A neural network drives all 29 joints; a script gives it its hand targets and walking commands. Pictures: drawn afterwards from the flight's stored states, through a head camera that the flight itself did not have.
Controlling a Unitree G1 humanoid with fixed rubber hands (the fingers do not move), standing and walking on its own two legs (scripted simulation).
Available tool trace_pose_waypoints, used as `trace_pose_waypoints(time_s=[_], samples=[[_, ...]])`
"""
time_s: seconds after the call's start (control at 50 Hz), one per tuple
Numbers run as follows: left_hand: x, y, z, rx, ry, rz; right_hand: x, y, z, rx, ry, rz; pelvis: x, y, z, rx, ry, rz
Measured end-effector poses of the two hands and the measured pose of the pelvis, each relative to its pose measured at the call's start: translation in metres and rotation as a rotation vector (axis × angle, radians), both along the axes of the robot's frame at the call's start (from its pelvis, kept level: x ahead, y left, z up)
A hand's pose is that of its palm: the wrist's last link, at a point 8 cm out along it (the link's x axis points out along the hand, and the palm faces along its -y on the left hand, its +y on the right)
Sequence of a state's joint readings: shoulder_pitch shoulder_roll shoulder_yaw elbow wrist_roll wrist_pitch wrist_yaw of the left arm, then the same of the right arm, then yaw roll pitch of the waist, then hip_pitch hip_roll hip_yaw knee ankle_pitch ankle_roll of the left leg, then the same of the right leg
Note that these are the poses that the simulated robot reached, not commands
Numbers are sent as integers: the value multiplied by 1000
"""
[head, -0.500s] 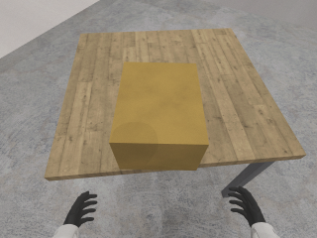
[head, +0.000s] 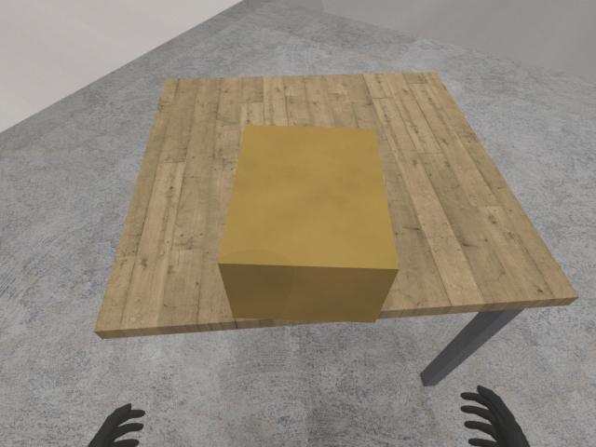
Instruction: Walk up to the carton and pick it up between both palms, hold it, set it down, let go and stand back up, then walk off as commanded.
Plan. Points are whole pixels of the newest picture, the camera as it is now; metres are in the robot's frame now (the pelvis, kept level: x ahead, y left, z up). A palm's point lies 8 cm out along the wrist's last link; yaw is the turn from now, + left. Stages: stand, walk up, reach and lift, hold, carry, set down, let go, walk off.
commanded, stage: stand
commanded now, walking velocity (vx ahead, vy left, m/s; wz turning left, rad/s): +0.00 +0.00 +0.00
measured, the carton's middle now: (307, 219) +0.47 -0.01 -0.01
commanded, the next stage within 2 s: walk off in 1.90 s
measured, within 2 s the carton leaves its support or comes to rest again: neither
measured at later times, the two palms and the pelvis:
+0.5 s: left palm out of the picture +0.11 +0.28 -0.08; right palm out of the picture +0.10 -0.27 -0.08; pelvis -0.01 +0.00 +0.00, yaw +0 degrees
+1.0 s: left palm out of the picture +0.11 +0.29 -0.08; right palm out of the picture +0.10 -0.27 -0.09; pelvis -0.01 +0.00 +0.00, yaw +0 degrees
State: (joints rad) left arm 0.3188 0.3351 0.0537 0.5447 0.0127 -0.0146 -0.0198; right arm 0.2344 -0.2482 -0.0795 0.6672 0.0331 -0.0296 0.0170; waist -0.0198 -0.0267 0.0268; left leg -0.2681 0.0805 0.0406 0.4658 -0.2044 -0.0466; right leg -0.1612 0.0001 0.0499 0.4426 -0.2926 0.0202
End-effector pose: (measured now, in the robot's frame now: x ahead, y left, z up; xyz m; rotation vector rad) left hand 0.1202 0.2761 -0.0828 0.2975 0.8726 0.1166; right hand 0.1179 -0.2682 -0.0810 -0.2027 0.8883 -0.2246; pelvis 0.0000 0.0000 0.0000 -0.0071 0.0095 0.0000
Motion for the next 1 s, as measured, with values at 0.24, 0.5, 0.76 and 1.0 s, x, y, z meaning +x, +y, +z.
trace_pose_waypoints(time_s=[0.24,0.5,0.76,1.0], samples=[[-10,6,1,3,-16,0,-10,2,2,-6,-9,5,-8,4,-1,-5,-17,-1],[-13,8,2,13,-6,1,-15,2,-2,0,8,7,-8,4,-1,-5,-17,-1],[-16,9,1,17,9,0,-16,0,-3,-5,15,14,-8,4,-1,-5,-18,-1],[-14,9,3,23,5,-1,-17,-1,-4,-6,16,16,-9,4,-1,-5,-18,-1]])
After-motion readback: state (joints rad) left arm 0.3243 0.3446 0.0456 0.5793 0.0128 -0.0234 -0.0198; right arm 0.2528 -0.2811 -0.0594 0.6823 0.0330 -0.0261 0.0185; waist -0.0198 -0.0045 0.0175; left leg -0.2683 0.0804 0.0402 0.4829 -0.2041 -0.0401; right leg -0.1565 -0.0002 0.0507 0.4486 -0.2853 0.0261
